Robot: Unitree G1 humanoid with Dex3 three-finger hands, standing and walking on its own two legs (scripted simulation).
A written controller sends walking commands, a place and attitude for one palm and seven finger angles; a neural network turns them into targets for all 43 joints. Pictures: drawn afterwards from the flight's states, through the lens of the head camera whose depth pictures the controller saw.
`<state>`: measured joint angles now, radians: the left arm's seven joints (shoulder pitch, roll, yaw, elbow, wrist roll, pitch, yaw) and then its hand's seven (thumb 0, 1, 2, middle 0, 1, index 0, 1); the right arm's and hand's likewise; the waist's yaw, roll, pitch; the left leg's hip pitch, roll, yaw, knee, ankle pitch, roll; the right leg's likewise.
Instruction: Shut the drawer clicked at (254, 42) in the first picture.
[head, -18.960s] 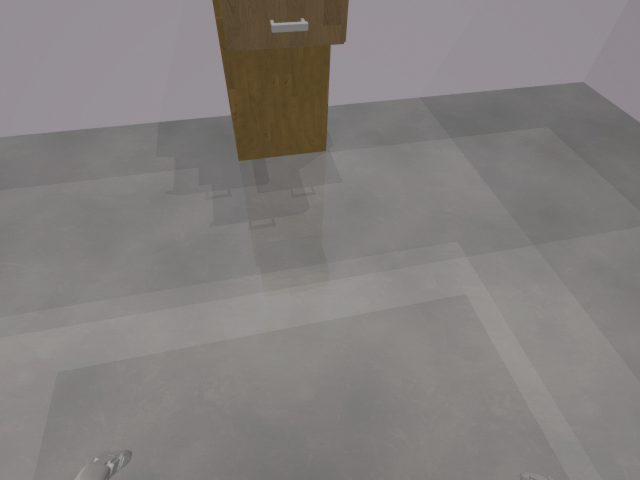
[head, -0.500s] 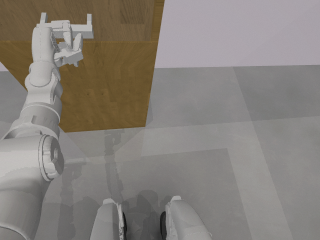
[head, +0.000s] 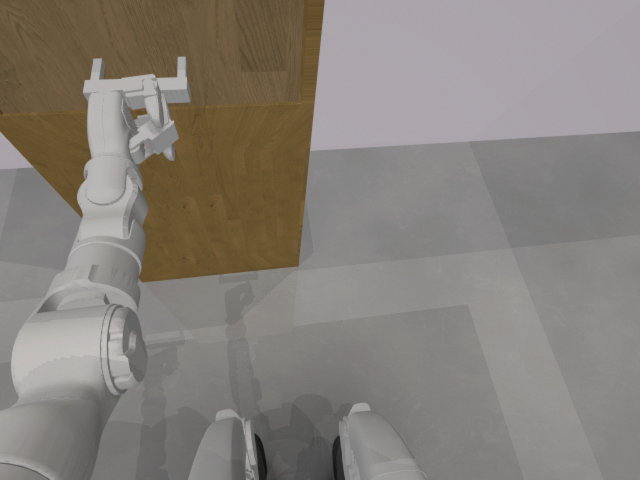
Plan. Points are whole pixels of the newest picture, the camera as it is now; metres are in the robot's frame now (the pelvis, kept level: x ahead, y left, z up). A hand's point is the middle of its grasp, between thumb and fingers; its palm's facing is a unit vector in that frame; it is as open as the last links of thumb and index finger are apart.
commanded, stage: pull the fist back off the drawer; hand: left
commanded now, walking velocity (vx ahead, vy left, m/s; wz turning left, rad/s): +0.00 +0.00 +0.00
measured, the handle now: (140, 78) +0.61 +0.17 +0.08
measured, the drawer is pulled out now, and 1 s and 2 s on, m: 0.00 0.00 0.00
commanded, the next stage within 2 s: draw the hand back to the body in 0.16 s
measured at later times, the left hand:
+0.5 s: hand (140, 155) +0.45 +0.15 +0.11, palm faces +0.05 -1.00 -0.05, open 3.3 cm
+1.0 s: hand (36, 255) +0.32 +0.19 +0.17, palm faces +0.23 -0.94 -0.26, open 3.3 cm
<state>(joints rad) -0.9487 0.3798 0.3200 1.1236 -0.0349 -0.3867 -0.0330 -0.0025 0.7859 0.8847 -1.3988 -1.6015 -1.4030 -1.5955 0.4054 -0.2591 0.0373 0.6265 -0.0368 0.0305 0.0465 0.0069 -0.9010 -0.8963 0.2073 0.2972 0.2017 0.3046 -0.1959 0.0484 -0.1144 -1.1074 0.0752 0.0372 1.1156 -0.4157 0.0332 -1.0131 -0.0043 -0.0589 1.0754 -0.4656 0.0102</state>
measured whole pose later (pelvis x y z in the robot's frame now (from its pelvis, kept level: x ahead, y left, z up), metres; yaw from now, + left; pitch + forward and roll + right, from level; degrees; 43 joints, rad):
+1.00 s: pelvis +0.05 -0.02 +0.08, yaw +2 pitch +1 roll +0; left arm 0.12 0.29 0.12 0.01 -0.09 -0.07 0.05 0.02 0.89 0.89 -1.40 -1.60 -1.40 -1.59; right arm 0.17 -0.24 0.05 0.54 0.05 0.02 -0.08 0.01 -0.90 -0.90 0.21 0.30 0.20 0.30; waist 0.02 0.05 -0.02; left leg -0.30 0.03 0.05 0.56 -0.28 -0.01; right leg -0.23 -0.02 -0.05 0.57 -0.35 -0.01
